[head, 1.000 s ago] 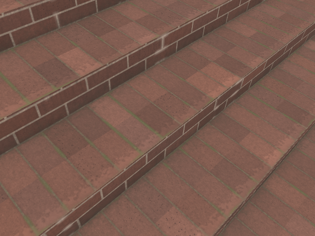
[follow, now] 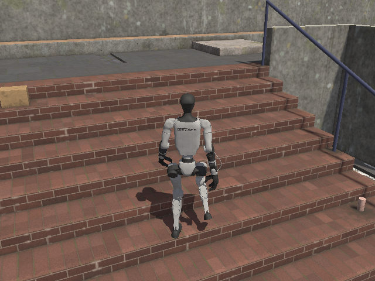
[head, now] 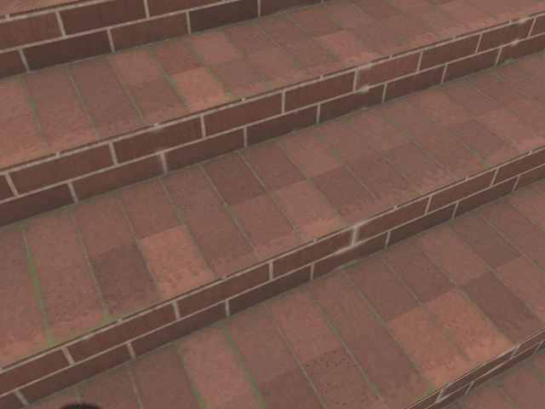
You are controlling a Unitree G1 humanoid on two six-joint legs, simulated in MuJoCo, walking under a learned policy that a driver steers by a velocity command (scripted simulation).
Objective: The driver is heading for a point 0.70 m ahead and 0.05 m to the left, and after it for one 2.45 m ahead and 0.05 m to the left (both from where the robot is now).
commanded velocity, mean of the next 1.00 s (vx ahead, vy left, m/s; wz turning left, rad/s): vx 0.50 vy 0.00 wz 0.29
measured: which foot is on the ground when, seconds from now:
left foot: down 0.00-0.14, up 0.16-0.58, down 0.60-1.00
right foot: up 0.00-0.12, down 0.14-0.64, up 0.66-1.00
